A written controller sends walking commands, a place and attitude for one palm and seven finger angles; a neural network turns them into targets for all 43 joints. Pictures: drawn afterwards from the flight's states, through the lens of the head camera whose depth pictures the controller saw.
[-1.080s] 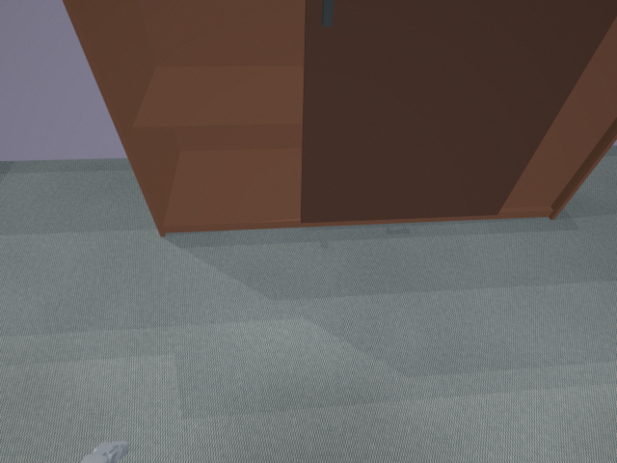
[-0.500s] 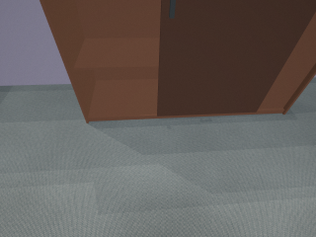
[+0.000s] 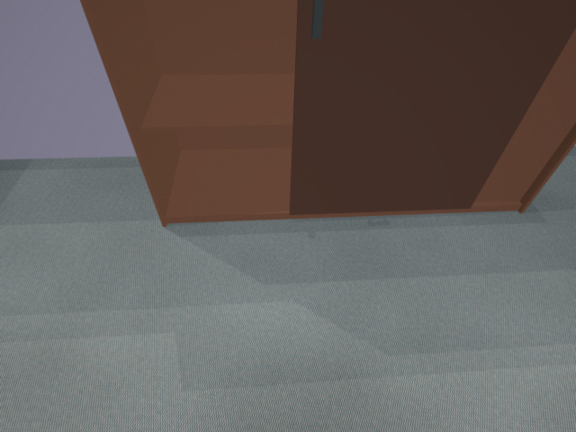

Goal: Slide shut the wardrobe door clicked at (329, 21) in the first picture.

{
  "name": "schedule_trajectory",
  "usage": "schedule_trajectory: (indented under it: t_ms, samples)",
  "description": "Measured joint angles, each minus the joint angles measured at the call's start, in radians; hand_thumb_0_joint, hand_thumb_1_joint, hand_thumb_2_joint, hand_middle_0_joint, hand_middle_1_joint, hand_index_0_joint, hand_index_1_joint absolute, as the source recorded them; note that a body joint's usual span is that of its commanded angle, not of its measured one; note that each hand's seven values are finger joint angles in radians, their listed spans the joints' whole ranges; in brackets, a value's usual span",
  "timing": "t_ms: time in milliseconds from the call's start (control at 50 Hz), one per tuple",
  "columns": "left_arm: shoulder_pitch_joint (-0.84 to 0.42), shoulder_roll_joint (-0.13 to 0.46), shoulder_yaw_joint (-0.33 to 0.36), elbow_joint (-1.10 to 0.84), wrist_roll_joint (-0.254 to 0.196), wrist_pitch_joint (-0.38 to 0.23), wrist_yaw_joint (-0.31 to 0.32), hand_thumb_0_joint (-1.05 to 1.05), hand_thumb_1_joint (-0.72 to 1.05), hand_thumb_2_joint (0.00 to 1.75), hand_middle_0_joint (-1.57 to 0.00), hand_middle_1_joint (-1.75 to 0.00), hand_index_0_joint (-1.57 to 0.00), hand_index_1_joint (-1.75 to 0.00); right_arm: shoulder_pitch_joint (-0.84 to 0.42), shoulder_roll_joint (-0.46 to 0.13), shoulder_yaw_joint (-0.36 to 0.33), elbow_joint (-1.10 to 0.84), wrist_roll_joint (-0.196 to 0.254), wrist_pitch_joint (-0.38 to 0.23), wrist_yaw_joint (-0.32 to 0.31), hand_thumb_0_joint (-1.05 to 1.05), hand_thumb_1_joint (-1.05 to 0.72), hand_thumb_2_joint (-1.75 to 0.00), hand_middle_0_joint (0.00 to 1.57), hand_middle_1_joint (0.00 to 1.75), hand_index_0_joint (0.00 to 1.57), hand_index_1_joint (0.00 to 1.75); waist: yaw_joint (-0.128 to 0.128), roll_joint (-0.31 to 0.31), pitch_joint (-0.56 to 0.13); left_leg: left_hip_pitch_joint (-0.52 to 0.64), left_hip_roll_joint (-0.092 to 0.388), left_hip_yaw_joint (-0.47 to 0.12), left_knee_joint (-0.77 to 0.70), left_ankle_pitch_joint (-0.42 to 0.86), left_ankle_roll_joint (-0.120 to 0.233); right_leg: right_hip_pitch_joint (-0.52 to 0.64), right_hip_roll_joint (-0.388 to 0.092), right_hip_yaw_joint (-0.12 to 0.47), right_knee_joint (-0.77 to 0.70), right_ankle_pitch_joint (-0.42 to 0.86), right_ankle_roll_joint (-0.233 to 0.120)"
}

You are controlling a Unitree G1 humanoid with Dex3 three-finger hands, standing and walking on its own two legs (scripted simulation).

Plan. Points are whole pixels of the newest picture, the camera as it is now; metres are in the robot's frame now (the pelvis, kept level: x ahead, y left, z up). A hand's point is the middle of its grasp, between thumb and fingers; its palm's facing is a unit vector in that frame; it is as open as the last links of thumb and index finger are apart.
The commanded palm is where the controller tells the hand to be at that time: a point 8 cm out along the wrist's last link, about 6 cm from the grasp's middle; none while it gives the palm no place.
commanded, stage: look at it before walking up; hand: right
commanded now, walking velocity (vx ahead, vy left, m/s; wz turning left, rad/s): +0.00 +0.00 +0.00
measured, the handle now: out of the picture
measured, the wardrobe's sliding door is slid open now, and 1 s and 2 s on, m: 0.58 0.58 0.58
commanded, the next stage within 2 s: walk to a spot facing it in 0.36 s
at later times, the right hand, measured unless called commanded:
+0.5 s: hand out of the picture +0.07 -0.25 -0.16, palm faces -0.02 +0.94 -0.33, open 7.4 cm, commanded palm none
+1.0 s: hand out of the picture +0.17 -0.19 -0.19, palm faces -0.13 +0.98 -0.15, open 7.3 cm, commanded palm none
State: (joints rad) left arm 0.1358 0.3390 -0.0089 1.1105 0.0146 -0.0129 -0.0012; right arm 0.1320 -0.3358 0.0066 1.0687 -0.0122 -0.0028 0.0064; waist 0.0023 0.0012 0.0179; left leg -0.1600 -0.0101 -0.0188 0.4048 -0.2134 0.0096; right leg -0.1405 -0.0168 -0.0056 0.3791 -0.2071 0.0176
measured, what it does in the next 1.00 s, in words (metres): walks ahead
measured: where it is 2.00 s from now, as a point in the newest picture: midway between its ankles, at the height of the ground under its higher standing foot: (276, 374)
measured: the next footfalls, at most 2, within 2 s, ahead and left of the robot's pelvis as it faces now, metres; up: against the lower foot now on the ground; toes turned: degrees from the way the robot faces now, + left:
left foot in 1.12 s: +0.31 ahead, +0.14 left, +0.00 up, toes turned +16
right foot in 1.48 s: +0.44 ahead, -0.08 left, +0.00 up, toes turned -1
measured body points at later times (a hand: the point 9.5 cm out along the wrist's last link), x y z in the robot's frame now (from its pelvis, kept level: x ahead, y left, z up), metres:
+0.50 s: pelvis +0.00 -0.01 +0.00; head +0.00 -0.01 +0.45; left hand +0.08 +0.29 -0.13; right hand +0.07 -0.30 -0.13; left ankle +0.00 +0.11 -0.74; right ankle +0.00 -0.13 -0.74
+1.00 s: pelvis +0.12 -0.02 -0.01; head +0.15 -0.03 +0.44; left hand -0.04 +0.16 -0.15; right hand +0.18 -0.25 -0.17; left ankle +0.19 +0.12 -0.70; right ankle +0.00 -0.13 -0.74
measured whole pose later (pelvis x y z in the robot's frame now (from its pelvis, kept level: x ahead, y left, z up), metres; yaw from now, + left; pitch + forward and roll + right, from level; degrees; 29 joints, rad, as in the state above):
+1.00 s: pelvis +0.12 -0.02 -0.01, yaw +7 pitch -1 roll +1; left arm 0.52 0.11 0.00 1.19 0.03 -0.08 0.03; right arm 0.24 -0.18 -0.05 1.06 -0.03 0.02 0.03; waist 0.03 0.01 0.07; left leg -0.54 0.07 0.10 0.88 -0.28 0.03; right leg 0.08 -0.04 -0.14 0.32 -0.39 -0.01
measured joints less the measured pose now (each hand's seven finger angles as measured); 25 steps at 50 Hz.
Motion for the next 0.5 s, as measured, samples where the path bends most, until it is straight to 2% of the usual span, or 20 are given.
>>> schedule_trajectory:
  t_ms: [500]
  samples:
    - [-0.011,0.002,0.000,0.006,-0.002,0.001,0.000,0.00,0.90,0.90,-0.21,-0.30,-0.20,-0.30,0.024,-0.006,0.000,0.015,-0.001,0.001,-0.002,0.00,-0.90,-0.90,0.21,0.30,0.20,0.30,-0.007,0.001,0.009,0.011,0.008,-0.002,-0.025,0.013,-0.010,0.007,0.008,-0.002,-0.015,0.008,-0.009]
